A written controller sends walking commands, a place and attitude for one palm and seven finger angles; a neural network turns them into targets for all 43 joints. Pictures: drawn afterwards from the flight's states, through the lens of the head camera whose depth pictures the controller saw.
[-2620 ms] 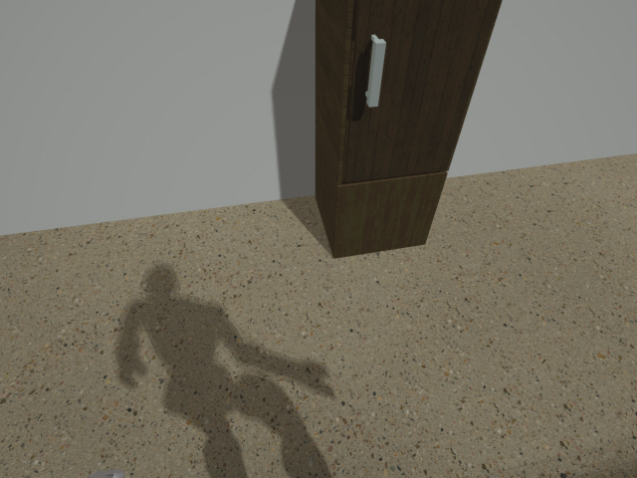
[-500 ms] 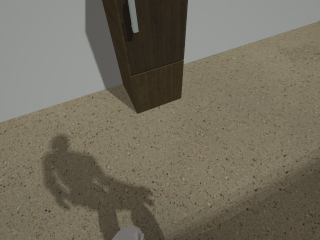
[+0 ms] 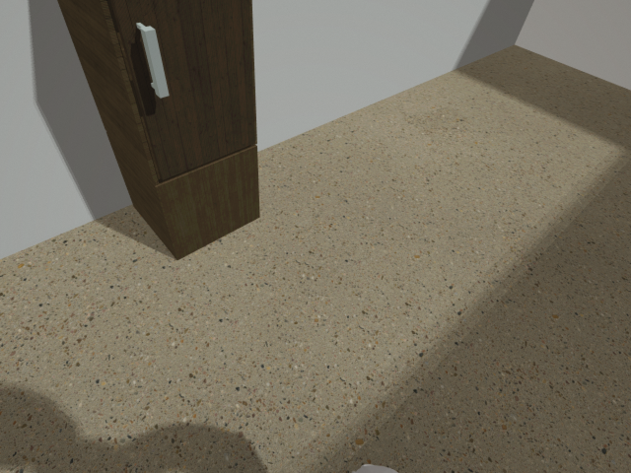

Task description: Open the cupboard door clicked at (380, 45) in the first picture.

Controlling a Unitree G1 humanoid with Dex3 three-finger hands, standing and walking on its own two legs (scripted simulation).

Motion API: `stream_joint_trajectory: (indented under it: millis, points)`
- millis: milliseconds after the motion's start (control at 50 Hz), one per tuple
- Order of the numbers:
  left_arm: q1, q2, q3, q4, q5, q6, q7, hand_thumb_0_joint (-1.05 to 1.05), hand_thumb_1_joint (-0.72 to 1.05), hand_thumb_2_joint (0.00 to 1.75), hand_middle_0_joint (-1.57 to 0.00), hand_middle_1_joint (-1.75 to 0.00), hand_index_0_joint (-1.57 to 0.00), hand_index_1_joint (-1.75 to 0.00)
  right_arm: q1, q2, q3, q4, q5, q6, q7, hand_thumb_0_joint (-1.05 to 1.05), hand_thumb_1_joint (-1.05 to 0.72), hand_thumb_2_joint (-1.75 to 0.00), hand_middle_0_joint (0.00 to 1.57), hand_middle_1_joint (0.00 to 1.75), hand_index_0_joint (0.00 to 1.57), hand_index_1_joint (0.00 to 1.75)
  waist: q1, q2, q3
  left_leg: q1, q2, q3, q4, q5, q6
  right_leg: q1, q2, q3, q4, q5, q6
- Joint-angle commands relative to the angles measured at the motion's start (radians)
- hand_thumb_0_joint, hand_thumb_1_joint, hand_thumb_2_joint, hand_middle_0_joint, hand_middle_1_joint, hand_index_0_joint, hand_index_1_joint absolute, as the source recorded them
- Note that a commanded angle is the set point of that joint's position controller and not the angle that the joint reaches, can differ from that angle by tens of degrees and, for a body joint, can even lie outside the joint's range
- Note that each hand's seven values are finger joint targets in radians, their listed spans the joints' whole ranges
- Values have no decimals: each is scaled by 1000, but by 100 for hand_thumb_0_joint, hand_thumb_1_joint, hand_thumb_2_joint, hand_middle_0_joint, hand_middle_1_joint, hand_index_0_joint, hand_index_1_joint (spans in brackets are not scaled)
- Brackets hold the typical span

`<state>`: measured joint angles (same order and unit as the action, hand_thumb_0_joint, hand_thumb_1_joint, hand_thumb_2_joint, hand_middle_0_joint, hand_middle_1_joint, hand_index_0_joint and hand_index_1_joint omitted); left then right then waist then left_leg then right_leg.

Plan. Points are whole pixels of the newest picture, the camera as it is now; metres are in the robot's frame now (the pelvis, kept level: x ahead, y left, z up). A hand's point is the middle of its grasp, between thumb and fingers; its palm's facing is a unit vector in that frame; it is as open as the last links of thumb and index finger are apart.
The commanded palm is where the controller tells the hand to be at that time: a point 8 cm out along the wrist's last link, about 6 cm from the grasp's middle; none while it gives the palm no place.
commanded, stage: walk to a spot facing it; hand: left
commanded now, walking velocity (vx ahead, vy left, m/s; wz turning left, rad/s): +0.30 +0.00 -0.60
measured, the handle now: (151, 60) +0.99 +0.50 +0.03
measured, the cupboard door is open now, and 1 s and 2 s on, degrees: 0 0 0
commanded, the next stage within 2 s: turn to face it in 1.28 s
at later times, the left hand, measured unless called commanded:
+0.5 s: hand (284, 403) +0.26 +0.06 -0.17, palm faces -0.30 -0.94 -0.18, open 7.2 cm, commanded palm none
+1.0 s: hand (297, 324) +0.42 +0.06 -0.18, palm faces -0.36 -0.93 -0.11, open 7.4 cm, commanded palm none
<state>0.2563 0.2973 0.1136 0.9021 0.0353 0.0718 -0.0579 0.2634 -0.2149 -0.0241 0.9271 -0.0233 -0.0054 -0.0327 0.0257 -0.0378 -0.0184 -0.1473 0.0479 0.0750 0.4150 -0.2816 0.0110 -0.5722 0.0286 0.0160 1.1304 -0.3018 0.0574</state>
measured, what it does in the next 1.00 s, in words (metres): walks ahead, turning right: right foot, then left foot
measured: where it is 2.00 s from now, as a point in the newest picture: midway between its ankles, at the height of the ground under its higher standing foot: (407, 375)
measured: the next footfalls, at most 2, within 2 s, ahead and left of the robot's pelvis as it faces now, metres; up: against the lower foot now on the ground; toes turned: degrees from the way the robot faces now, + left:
right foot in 0.30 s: +0.12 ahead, -0.21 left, +0.00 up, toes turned -21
left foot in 0.68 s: +0.36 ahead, -0.03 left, +0.00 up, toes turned -10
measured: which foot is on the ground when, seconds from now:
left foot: down 0.00-0.30, up 0.32-0.66, down 0.68-1.00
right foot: up 0.00-0.28, down 0.30-0.68, up 0.70-1.00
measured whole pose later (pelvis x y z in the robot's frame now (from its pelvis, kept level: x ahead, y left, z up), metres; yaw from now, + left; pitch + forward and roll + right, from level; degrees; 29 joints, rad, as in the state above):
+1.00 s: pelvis +0.33 -0.09 +0.00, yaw -26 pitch -1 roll -1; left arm 0.29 0.18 0.09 1.06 0.03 0.02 -0.03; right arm 0.40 -0.11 -0.04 1.10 -0.02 -0.08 -0.03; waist 0.00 -0.06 0.01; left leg -0.08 0.04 0.29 0.34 -0.26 0.06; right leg -0.61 -0.10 -0.03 1.12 -0.14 0.02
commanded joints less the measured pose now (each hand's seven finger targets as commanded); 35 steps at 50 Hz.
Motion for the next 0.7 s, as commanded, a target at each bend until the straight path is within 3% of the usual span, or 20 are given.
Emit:
stream_joint_trajectory:
  millis: [0, 60, 160, 200, 220, 240, 260, 280, 300, 320, 340, 360, 400, 480, 560, 600, 620, 640, 660, 680]
  points:
    - [-150, 13, -13, -109, 3, -39, -14, 0, 90, 90, -20, -30, -20, -30, 98, -173, -51, -35, -1, -52, -4, 0, -90, -90, 20, 30, 20, 30, -67, 168, 114, 123, 275, -175, -231, -86, 127, -200, -91, -27, -74, 13, 17]
    - [-221, -2, -24, -115, 0, -42, -16, 0, 90, 90, -20, -30, -20, -30, 168, -171, -53, -2, -3, -58, 0, 0, -90, -90, 20, 30, 20, 30, -97, 187, 128, 157, 300, -116, -221, 24, 128, -172, -118, -58, -188, -1, 16]
    - [-268, -27, -35, -112, -3, -52, -18, 0, 90, 90, -20, -30, -20, -30, 176, -180, -61, 29, -14, -54, 12, 0, -90, -90, 20, 30, 20, 30, -100, 230, 133, 64, 313, 16, -171, 110, 97, 35, -99, -137, -396, -32, -17]
    - [-228, -26, -32, -99, -4, -62, -15, 0, 90, 90, -20, -30, -20, -30, 152, -191, -64, 36, -15, -54, 14, 0, -90, -90, 20, 30, 20, 30, -69, 236, 111, 63, 319, 64, -103, 177, 75, 133, -76, -159, -474, -44, -41]
    - [-157, -10, -26, -75, -3, -71, -11, 0, 90, 90, -20, -30, -20, -30, 142, -193, -62, 37, -12, -52, 16, 0, -90, -90, 20, 30, 20, 30, -28, 191, 69, 38, 297, 104, 16, 270, 52, 264, -49, -175, -551, -18, -61]
    - [-2, 31, -15, -19, -1, -84, -4, 0, 90, 90, -20, -30, -20, -30, 135, -185, -59, 37, -6, -51, 21, 0, -90, -90, 20, 30, 20, 30, 49, 96, -19, -39, 244, 180, 252, 353, 10, 500, -15, -195, -632, 35, -85]
    - [154, 161, 11, 26, 2, -101, 15, 0, 90, 90, -20, -30, -20, -30, 157, -123, -42, 17, 11, -50, 37, 0, -90, -90, 20, 30, 20, 30, 108, -158, -145, -342, 178, 220, 563, 98, -38, 831, -244, 94, -715, -87, -164]
    - [256, 259, 31, 53, -22, -101, 32, 0, 90, 90, -20, -30, -20, -30, 66, -77, -25, -53, 13, -53, 35, 0, -90, -90, 20, 30, 20, 30, 136, -284, -191, -587, 71, 118, 819, -328, -65, 903, -467, 519, -819, 41, -255]
    - [228, 257, 27, 52, -30, -96, 46, 0, 90, 90, -20, -30, -20, -30, -4, -111, -37, -59, 12, -54, 28, 0, -90, -90, 20, 30, 20, 30, 134, -163, -158, -608, 113, 0, 885, -278, -48, 795, -473, 509, -850, 0, -290]
    - [145, 217, 16, 32, -26, -99, 47, 0, 90, 90, -20, -30, -20, -30, -37, -100, -41, -53, 11, -51, 30, 0, -90, -90, 20, 30, 20, 30, 101, -137, -75, -615, 132, -28, 915, -206, -49, 666, -442, 484, -894, -140, -279]
    - [71, 156, -3, 20, -24, -103, 51, 0, 90, 90, -20, -30, -20, -30, -42, -105, -45, -35, 1, -47, 32, 0, -90, -90, 20, 30, 20, 30, 63, -90, 15, -585, 157, -43, 874, -123, -51, 531, -398, 391, -913, -138, -254]
    - [-10, 113, -14, 8, -17, -106, 55, 0, 90, 90, -20, -30, -20, -30, 11, -93, -46, -6, -6, -37, 35, 0, -90, -90, 20, 30, 20, 30, 5, -49, 31, -512, 165, -36, 806, -74, -60, 449, -347, 273, -908, -81, -236]
    - [-48, 77, -26, 11, -10, -118, 57, 0, 90, 90, -20, -30, -20, -30, 81, -61, -42, 31, -10, -19, 38, 0, -90, -90, 20, 30, 20, 30, -46, -67, 55, -431, 150, 1, 701, -36, -78, 343, -289, 142, -911, 57, -213]
    - [-18, 59, -26, 43, -7, -130, 57, 0, 90, 90, -20, -30, -20, -30, 54, -38, -44, 15, -10, -20, 52, 0, -90, -90, 20, 30, 20, 30, -47, -96, 73, -395, 118, 27, 509, 42, -79, 324, -245, 104, -926, 30, -215]
    - [1, 77, -27, 67, -6, -131, 58, 0, 90, 90, -20, -30, -20, -30, -11, -37, -46, -11, -1, -42, 62, 0, -90, -90, 20, 30, 20, 30, -35, -91, 84, -280, 89, 30, 302, 52, -57, 332, -261, 133, -895, -7, -212]
    - [-10, 81, -23, 69, -10, -127, 59, 0, 90, 90, -20, -30, -20, -30, 38, -48, -51, 8, -1, -50, 59, 0, -90, -90, 20, 30, 20, 30, -69, -49, 93, -132, 61, 57, 205, 94, -52, 278, -237, 120, -848, -49, -192]
    - [-23, 69, -24, 68, -12, -122, 57, 0, 90, 90, -20, -30, -20, -30, 117, -70, -56, 34, -3, -55, 53, 0, -90, -90, 20, 30, 20, 30, -107, -9, 74, -12, 46, 61, 154, 83, -49, 237, -194, 85, -749, -40, -174]
    - [-13, 23, -31, 64, -14, -118, 53, 0, 90, 90, -20, -30, -20, -30, 233, -131, -71, 70, -10, -62, 41, 0, -90, -90, 20, 30, 20, 30, -151, 142, 38, 130, 110, -50, 63, -47, -24, 161, -116, 41, -517, -20, -146]
    - [43, -60, -44, 49, -23, -110, 46, 0, 90, 90, -20, -30, -20, -30, 337, -240, -94, 90, -26, -64, 34, 0, -90, -90, 20, 30, 20, 30, -159, 448, -10, 227, 364, -409, -144, -273, 43, -2, 14, -103, -150, -236, -90]
    - [28, -33, -44, 38, -16, -109, 53, 0, 90, 90, -20, -30, -20, -30, 334, -224, -81, 99, -20, -59, 23, 0, -90, -90, 20, 30, 20, 30, -153, 446, -9, 174, 431, -603, -288, -445, 42, -68, 15, -14, 54, -256, -94]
